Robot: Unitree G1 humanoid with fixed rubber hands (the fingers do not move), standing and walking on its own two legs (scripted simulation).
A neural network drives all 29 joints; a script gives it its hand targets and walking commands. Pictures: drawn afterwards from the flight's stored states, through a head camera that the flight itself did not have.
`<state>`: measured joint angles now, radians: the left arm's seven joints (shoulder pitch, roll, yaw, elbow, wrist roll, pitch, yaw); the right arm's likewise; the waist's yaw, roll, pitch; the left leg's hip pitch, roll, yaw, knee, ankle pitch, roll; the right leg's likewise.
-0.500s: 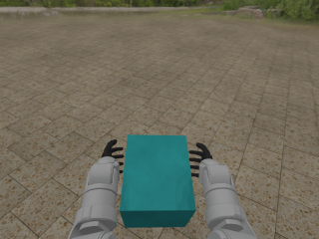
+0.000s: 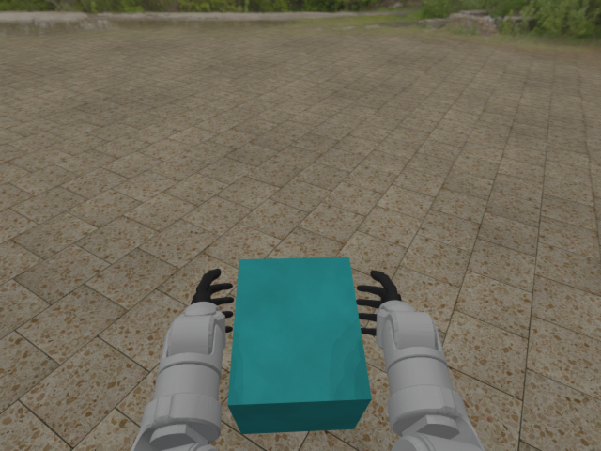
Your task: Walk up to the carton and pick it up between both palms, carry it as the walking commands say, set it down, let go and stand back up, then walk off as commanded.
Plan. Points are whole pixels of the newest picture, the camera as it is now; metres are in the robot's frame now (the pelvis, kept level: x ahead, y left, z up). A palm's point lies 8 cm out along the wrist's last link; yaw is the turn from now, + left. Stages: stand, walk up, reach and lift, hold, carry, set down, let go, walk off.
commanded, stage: hold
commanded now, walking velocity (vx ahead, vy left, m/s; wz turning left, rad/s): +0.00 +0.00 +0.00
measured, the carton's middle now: (296, 344) +0.32 +0.00 -0.03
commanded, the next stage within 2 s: carry in 0.64 s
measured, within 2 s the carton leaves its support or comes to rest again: neither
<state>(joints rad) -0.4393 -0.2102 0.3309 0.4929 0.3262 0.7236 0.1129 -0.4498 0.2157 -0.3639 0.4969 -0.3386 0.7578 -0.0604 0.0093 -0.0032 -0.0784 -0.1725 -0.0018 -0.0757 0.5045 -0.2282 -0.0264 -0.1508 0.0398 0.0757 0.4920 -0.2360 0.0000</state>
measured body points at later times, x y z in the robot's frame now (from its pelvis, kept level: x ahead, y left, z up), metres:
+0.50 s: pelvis -0.01 +0.00 +0.00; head -0.09 +0.01 +0.44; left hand +0.30 +0.14 +0.06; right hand +0.30 -0.13 +0.05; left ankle +0.04 +0.13 -0.74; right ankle +0.03 -0.12 -0.74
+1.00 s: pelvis +0.00 -0.01 -0.01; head +0.02 -0.03 +0.44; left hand +0.38 +0.09 +0.12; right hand +0.35 -0.16 +0.09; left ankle +0.04 +0.13 -0.74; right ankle +0.03 -0.12 -0.74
